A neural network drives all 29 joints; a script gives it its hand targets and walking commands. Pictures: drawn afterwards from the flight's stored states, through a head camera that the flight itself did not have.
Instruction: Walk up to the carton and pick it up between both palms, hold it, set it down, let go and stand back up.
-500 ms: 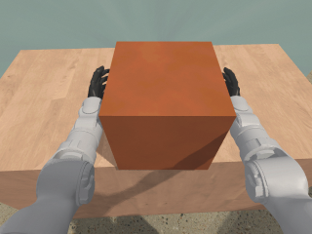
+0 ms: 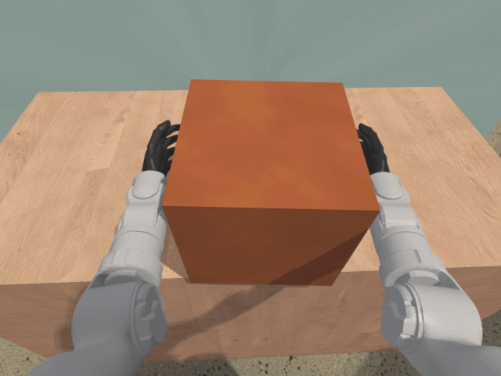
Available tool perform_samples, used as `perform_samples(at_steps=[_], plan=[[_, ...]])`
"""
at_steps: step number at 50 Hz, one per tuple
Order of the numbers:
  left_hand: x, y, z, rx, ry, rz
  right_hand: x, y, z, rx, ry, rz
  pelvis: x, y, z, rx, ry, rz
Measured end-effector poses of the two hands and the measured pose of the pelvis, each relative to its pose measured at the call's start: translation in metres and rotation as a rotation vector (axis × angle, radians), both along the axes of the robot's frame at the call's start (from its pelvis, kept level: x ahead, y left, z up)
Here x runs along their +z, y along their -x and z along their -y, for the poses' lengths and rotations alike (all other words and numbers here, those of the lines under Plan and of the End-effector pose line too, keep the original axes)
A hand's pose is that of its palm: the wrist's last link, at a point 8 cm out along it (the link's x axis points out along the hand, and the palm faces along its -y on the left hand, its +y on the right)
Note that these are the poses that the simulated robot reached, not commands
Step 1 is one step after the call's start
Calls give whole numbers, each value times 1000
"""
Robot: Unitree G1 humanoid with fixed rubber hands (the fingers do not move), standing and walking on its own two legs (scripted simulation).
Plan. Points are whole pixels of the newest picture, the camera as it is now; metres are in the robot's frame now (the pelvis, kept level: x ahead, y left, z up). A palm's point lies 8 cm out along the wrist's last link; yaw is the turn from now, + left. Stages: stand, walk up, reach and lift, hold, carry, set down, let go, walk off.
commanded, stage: reach and lift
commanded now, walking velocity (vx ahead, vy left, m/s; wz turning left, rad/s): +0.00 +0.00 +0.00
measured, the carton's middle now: (263, 186) +0.41 -0.04 +0.05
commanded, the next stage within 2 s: none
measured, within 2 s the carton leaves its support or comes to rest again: leaves its support in 0.38 s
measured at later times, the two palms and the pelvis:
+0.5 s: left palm (150, 171) +0.40 +0.15 +0.12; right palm (370, 174) +0.38 -0.21 +0.11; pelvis +0.01 +0.01 +0.00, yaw +0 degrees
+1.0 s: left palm (134, 151) +0.39 +0.16 +0.17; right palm (373, 152) +0.38 -0.20 +0.16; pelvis -0.01 +0.00 +0.00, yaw +1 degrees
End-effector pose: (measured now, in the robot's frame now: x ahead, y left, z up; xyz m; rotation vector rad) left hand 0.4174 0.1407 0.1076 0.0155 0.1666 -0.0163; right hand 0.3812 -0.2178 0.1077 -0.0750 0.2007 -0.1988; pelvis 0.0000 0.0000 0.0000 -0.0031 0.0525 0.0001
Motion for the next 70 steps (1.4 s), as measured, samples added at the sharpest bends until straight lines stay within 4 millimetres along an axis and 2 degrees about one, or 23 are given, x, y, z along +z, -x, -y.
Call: perform_samples(at_steps=[17, 32, 45, 52, 60, 70], plan=[[-1, 0, -1, 16, -11, -18, -1, -2, -1, 10, 7, 2, -1, -13, -5, -2, 9, 7], [18, 24, -18, 54, -12, -20, -2, 13, -20, 19, -45, 15, -2, 2, -10, 19, 11, 27], [59, 23, -17, 66, -29, -12, 36, 9, -19, 18, -85, 28, -1, 7, -7, 21, 7, 33], [63, 25, -19, 71, -7, -11, 53, 3, -20, 28, -67, 31, -1, 4, -3, 12, 10, 60], [65, 32, -31, 96, -13, -4, 64, -2, -33, 46, -65, 45, -1, 1, -3, 25, 13, 76], [85, 41, -33, 103, -34, 7, 79, 5, -35, 51, -81, 55, -2, 2, -8, 34, 14, 91]])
